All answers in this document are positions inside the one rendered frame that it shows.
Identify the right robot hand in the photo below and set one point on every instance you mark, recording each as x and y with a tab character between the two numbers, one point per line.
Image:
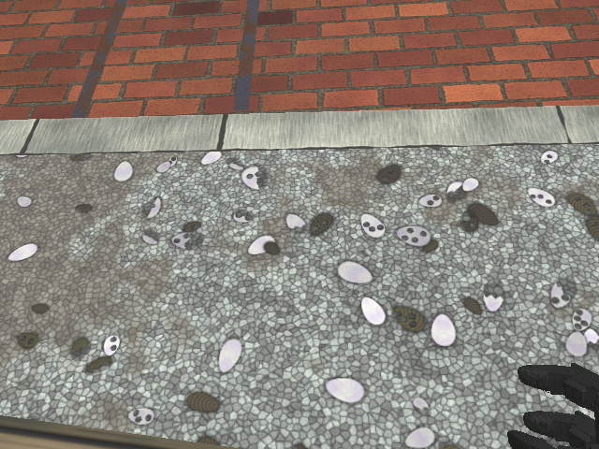
577	384

